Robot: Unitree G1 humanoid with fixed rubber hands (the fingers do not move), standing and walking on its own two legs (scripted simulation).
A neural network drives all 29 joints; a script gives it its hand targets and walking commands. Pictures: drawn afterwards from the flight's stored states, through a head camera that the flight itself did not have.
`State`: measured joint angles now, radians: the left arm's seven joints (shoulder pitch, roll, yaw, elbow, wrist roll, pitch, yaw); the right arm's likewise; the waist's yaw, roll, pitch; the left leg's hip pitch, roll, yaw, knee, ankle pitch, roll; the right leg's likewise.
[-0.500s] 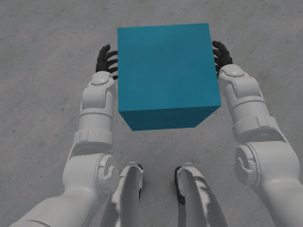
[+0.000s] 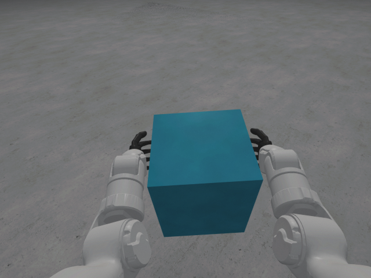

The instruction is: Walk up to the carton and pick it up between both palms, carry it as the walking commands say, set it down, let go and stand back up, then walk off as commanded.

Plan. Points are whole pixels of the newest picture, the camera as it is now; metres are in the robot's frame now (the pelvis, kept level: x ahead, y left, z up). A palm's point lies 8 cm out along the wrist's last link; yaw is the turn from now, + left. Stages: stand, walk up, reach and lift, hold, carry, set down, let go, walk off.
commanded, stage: reach and lift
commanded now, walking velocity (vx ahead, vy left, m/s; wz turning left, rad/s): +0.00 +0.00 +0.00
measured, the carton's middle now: (200, 175) +0.35 +0.00 +0.04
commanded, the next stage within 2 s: hold in 1.46 s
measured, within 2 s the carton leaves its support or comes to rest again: neither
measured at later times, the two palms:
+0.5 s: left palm (132, 162) +0.36 +0.17 +0.08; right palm (254, 162) +0.37 -0.13 +0.08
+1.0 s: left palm (133, 163) +0.35 +0.17 +0.08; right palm (256, 168) +0.35 -0.13 +0.07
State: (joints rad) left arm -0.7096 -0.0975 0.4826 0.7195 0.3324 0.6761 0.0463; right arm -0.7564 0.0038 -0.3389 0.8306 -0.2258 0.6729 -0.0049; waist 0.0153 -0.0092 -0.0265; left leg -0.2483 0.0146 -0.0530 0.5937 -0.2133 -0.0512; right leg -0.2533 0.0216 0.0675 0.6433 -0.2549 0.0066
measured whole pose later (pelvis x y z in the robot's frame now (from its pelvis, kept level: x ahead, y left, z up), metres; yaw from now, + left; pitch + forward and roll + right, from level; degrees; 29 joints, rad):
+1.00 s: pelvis +0.05 +0.02 +0.01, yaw +0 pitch -6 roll -1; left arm -0.40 -0.19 0.30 0.33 0.33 0.78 0.04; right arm -0.37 0.09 -0.28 0.41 -0.23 0.73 0.06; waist 0.02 -0.01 -0.04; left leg -0.18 0.02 -0.06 0.53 -0.26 -0.03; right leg -0.13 0.02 0.07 0.48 -0.25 0.02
